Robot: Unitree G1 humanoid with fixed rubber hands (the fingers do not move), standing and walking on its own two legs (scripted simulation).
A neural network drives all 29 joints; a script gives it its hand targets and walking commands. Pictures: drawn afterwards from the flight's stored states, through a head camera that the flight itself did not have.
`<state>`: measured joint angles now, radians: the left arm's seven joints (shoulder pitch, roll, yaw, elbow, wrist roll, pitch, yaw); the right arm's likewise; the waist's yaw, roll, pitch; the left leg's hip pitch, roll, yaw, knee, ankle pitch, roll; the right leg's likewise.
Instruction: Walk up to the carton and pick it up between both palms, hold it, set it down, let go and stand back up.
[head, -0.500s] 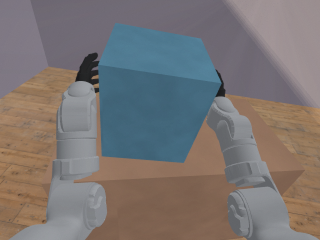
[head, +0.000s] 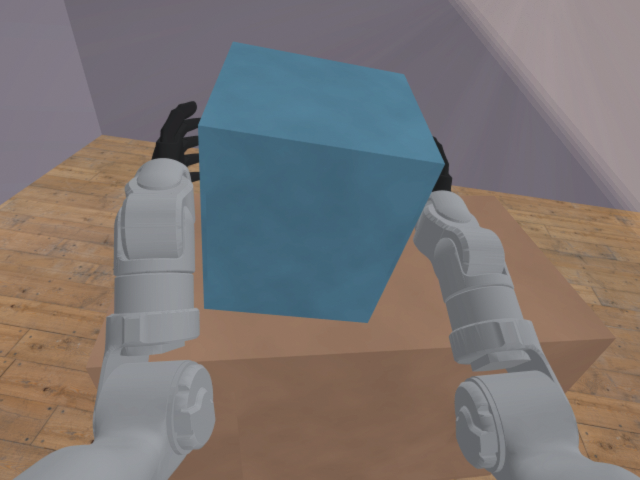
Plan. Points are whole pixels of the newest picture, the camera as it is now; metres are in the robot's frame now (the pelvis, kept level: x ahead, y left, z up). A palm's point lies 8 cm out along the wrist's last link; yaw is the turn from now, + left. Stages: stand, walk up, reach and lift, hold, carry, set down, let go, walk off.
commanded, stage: hold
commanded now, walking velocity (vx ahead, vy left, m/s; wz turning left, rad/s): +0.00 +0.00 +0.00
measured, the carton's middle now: (304, 190) +0.39 +0.01 +0.22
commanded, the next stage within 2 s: set down in 0.76 s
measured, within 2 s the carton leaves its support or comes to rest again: neither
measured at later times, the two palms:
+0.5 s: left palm (168, 174) +0.36 +0.16 +0.25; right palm (429, 199) +0.36 -0.14 +0.24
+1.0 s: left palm (164, 174) +0.37 +0.17 +0.25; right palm (416, 201) +0.37 -0.13 +0.22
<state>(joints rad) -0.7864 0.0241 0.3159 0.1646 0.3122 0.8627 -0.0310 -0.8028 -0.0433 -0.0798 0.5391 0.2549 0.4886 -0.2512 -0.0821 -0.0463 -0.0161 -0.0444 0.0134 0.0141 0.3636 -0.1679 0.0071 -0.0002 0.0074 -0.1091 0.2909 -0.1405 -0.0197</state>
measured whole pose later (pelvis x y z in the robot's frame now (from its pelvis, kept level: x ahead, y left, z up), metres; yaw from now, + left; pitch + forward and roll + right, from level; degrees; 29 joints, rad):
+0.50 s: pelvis +0.00 +0.00 +0.00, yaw +0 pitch -9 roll -1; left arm -0.75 0.03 0.29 0.11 0.31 0.88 -0.04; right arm -0.77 -0.04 -0.07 0.48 0.27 0.51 -0.26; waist -0.09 -0.06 -0.01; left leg -0.04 0.01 0.01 0.38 -0.18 0.01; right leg 0.01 0.01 -0.11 0.29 -0.14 -0.02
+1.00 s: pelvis +0.00 -0.01 +0.00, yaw +1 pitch -10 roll -1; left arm -0.80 0.02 0.36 0.22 0.36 0.75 -0.06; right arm -0.81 0.02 -0.14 0.64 0.15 0.34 -0.21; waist -0.06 -0.07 0.02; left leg -0.03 0.01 0.00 0.36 -0.16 0.00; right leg 0.02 0.01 -0.12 0.30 -0.15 -0.03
